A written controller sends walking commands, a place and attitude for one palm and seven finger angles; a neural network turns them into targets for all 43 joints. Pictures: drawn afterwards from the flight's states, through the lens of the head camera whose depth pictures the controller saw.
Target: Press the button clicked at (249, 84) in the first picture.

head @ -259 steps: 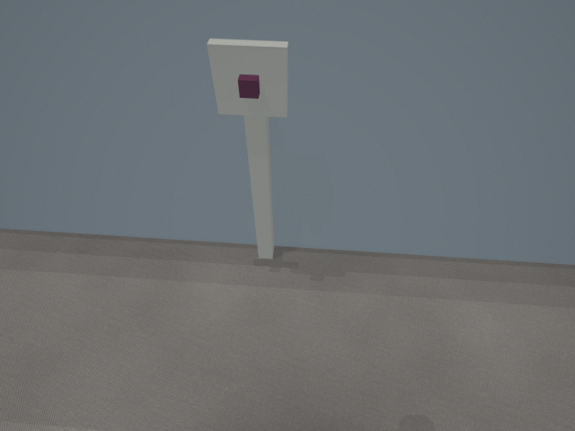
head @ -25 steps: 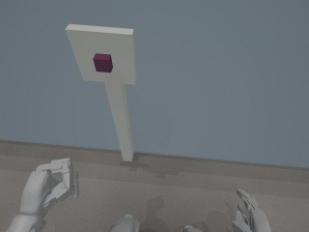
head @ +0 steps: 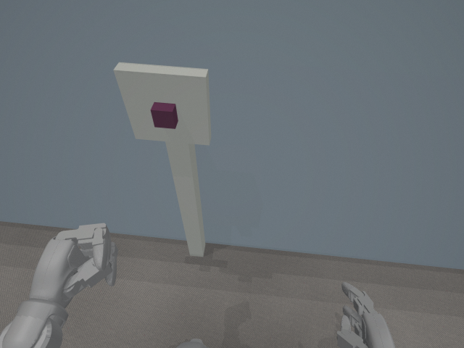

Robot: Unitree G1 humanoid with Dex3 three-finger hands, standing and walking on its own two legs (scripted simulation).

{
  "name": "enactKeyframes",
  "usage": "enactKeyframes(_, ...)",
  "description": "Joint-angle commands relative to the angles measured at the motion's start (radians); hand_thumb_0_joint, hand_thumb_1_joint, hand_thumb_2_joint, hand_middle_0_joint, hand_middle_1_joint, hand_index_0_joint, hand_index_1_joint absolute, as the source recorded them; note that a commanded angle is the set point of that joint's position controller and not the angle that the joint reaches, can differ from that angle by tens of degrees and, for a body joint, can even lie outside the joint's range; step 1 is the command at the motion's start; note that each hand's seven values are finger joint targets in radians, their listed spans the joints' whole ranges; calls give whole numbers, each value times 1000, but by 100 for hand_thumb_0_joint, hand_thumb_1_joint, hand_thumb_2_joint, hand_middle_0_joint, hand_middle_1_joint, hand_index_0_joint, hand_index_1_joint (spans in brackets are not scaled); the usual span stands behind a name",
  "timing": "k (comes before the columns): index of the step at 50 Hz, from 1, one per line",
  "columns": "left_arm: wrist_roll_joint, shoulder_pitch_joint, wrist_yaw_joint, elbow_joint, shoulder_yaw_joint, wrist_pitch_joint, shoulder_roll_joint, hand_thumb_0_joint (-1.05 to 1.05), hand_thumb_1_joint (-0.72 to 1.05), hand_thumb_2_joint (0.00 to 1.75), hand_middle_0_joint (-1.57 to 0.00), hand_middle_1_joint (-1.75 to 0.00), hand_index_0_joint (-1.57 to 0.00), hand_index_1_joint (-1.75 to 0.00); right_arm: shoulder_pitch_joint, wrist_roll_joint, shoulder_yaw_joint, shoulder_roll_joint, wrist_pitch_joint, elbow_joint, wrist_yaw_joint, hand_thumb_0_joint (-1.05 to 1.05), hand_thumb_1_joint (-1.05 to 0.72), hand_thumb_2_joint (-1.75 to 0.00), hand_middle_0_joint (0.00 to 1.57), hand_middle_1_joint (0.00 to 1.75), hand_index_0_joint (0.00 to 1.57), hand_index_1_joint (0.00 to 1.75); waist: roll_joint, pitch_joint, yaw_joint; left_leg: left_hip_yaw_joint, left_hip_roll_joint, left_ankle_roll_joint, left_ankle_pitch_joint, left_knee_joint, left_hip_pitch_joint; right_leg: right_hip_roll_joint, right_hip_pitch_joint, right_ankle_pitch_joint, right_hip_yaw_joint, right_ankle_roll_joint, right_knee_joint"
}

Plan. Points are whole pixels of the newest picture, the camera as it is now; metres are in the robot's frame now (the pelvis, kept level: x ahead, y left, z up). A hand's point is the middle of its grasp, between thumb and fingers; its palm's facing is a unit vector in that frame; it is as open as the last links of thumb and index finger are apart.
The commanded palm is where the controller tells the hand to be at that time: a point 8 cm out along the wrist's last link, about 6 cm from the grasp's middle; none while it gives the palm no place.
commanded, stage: raise the hand and make a fist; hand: left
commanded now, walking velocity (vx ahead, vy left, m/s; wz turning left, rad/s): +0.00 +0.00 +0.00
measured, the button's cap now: (165, 114) +0.55 +0.18 +0.09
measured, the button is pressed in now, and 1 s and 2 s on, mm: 0 0 0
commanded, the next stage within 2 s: aim a knuckle at the button in 0.46 s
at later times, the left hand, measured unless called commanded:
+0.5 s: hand (124, 262) +0.22 +0.18 +0.08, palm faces -0.02 -1.00 -0.06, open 3.1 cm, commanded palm +0.20 +0.24 +0.09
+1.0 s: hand (143, 220) +0.30 +0.17 +0.08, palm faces -0.06 -1.00 -0.04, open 3.1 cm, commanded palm +0.28 +0.23 +0.08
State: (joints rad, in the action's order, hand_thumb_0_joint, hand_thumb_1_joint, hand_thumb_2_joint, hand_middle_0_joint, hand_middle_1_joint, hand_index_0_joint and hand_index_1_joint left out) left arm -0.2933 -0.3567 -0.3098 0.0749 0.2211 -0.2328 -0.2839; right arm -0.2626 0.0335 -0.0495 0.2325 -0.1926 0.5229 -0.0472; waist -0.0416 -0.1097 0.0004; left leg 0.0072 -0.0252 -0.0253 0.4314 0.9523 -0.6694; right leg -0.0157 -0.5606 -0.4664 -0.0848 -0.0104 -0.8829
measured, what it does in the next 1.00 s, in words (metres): stands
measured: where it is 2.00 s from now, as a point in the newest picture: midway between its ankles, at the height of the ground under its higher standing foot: outside the picture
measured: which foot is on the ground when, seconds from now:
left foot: down 0.00-1.00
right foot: down 0.00-1.00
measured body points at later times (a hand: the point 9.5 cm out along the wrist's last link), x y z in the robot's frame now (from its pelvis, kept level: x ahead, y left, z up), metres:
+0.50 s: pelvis +0.00 -0.02 +0.01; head +0.02 -0.03 +0.46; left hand +0.22 +0.23 +0.09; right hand +0.17 -0.27 -0.07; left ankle +0.03 +0.10 -0.69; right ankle -0.01 -0.13 -0.69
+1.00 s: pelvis +0.00 -0.02 +0.01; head +0.04 -0.03 +0.46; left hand +0.30 +0.22 +0.08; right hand +0.15 -0.28 -0.08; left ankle +0.03 +0.10 -0.69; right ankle -0.01 -0.13 -0.69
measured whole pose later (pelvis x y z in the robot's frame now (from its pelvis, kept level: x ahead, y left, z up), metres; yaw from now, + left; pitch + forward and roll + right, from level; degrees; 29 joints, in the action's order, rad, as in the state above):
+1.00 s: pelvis +0.00 -0.02 +0.01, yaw -1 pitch +9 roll -1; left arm -0.29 -0.01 -0.33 -0.28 0.23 -0.28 -0.29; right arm -0.26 0.04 -0.03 0.26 -0.17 0.59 -0.06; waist -0.03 -0.09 -0.02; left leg -0.01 -0.03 0.01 0.39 0.87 -0.63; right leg -0.01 -0.56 -0.45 -0.07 0.02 -0.86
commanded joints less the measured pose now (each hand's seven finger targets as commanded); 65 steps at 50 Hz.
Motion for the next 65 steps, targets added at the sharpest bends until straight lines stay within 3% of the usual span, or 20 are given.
enactKeyframes(1, -35, 104, 1, 191, 98, -49, -152, 0, 90, 90, -130, -150, -130, -150, 69, 9, 63, 142, -57, -152, -18, 0, -90, -90, 20, 30, 20, 30, -15, -137, -5, 55, 9, 9, -206, -203, 197, 51, 22, 195, -6, 32, 135)
enactKeyframes(3, -37, 110, 0, 192, 101, -47, -153, 0, 90, 90, -130, -150, -130, -150, 68, 12, 64, 142, -62, -149, -21, 0, -90, -90, 20, 30, 20, 30, -40, -146, -1, 47, 11, 9, -212, -207, 214, 45, 31, 204, 0, 30, 145)
enactKeyframes(6, -41, 92, -3, 152, 98, -43, -144, 0, 90, 90, -130, -150, -130, -150, 69, 12, 66, 144, -65, -142, -21, 0, -90, -90, 20, 30, 20, 30, 17, -124, -4, 39, 15, 4, -208, -205, 197, 47, 45, 207, 7, 27, 162)
enactKeyframes(8, -40, 92, -4, 159, 93, -49, -136, 0, 90, 90, -130, -150, -130, -150, 65, 13, 69, 143, -67, -142, -20, 0, -90, -90, 20, 30, 20, 30, -16, -131, -3, 31, 17, 6, -220, -206, 212, 42, 44, 225, 8, 25, 162)
enactKeyframes(11, -41, 98, -2, 139, 100, -59, -147, 0, 90, 90, -130, -150, -130, -150, 67, 9, 71, 144, -67, -138, -20, 0, -90, -90, 20, 30, 20, 30, 28, -108, -8, 26, 20, 2, -215, -200, 192, 43, 51, 225, 19, 22, 171)
enactKeyframes(15, -36, 108, 3, 169, 106, -89, -153, 0, 90, 90, -130, -150, -130, -150, 67, 10, 71, 139, -71, -138, -20, 0, -90, -90, 20, 30, 20, 30, -30, -127, 1, 18, 23, 3, -222, -200, 210, 36, 60, 230, 29, 25, 172)
enactKeyframes(16, -36, 111, 6, 156, 110, -91, -162, 0, 90, 90, -130, -150, -130, -150, 67, 8, 72, 141, -68, -132, -19, 0, -90, -90, 20, 30, 20, 30, 13, -114, -6, 21, 22, 0, -220, -194, 196, 40, 60, 230, 32, 23, 175)
enactKeyframes(20, -40, 111, 0, 156, 101, -101, -147, 0, 90, 90, -130, -150, -130, -150, 67, 10, 73, 137, -69, -130, -20, 0, -90, -90, 20, 30, 20, 30, -19, -132, -7, 11, 26, 1, -216, -191, 207, 32, 61, 236, 41, 18, 182)
enactKeyframes(21, -44, 110, -3, 136, 99, -98, -147, 0, 90, 90, -130, -150, -130, -150, 69, 10, 72, 138, -66, -128, -21, 0, -90, -90, 20, 30, 20, 30, 29, -110, -12, 14, 25, -2, -212, -185, 189, 36, 61, 230, 48, 17, 189)
enactKeyframes(28, -49, 121, -20, 131, 98, -108, -143, 0, 90, 90, -130, -150, -130, -150, 71, 12, 74, 136, -66, -123, -23, 0, -90, -90, 20, 30, 20, 30, 12, -130, -9, 7, 29, -3, -234, -179, 200, 25, 76, 272, 64, 11, 193)
enactKeyframes(31, -45, 220, -17, 85, 106, -115, -169, 0, 90, 90, -130, -150, -130, -150, 66, 8, 68, 145, -63, -101, -29, 0, -90, -90, 20, 30, 20, 30, 45, -89, -28, 14, 26, -3, -203, -172, 171, 29, 47, 224, 67, 10, 197)
enactKeyframes(33, -43, 285, -21, 65, 87, -121, -152, 0, 90, 90, -130, -150, -130, -150, 71, 11, 68, 145, -64, -100, -32, 0, -90, -90, 20, 30, 20, 30, 5, -102, -33, 9, 28, -3, -181, -170, 183, 25, 24, 194, 72, 9, 199)
enactKeyframes(36, -42, 384, -25, -10, 101, -118, -183, 0, 90, 90, -130, -150, -130, -150, 65, 12, 66, 151, -61, -81, -40, 0, -90, -90, 20, 30, 20, 30, 47, -109, -39, 13, 27, -5, -169, -164, 167, 24, 30, 165, 88, 8, 207)
enactKeyframes(40, -35, 423, -35, -64, 96, -110, -180, 0, 90, 90, -130, -150, -130, -150, 71, 14, 68, 148, -56, -81, -39, 0, -90, -90, 20, 30, 20, 30, -14, -173, -19, 5, 28, -3, -216, -180, 205, 20, 64, 240, 75, 13, 187)
enactKeyframes(47, -20, 493, -9, -160, 100, -103, -179, 0, 90, 90, -130, -150, -130, -150, 52, 9, 75, 155, -30, -79, -25, 0, -90, -90, 20, 30, 20, 30, 29, -201, -10, 1, 27, -1, -272, -186, 202, 22, 86, 330, 64, 14, 163)
enactKeyframes(51, -5, 572, 10, -222, 116, -111, -198, 0, 90, 90, -130, -150, -130, -150, 39, 5, 77, 158, -2, -72, -21, 0, -90, -90, 20, 30, 20, 30, 51, -187, -18, -1, 25, -1, -265, -186, 185, 28, 73, 322, 61, 14, 157)
enactKeyframes(53, 3, 664, 13, -246, 105, -119, -199, 0, 90, 90, -130, -150, -130, -150, 35, 7, 76, 159, 9, -60, -21, 0, -90, -90, 20, 30, 20, 30, 10, -183, -34, -4, 24, 1, -250, -186, 191, 25, 51, 310, 64, 15, 158)
enactKeyframes(59, 23, 803, 22, -303, 51, -146, -164, 0, 90, 90, -130, -150, -130, -150, 5, 6, 82, 160, 25, -38, -19, 0, -90, -90, 20, 30, 20, 30, -5, -240, -54, 10, 17, 4, -272, -179, 232, 32, 18, 316, 49, 22, 136)
enactKeyframes(62, 34, 845, 36, -383, 102, -143, -216, 0, 90, 90, -130, -150, -130, -150, -10, 2, 86, 168, 44, -27, -19, 0, -90, -90, 20, 30, 20, 30, 26, -251, -46, 8, 16, 3, -270, -173, 210, 32, 20, 315, 53, 21, 131)
enactKeyframes(65, 44, 899, 38, -432, 110, -143, -227, 0, 90, 90, -130, -150, -130, -150, -22, 2, 85, 166, 63, -23, -16, 0, -90, -90, 20, 30, 20, 30, -10, -270, -45, 6, 16, 6, -293, -170, 215, 32, 22, 337, 52, 25, 122)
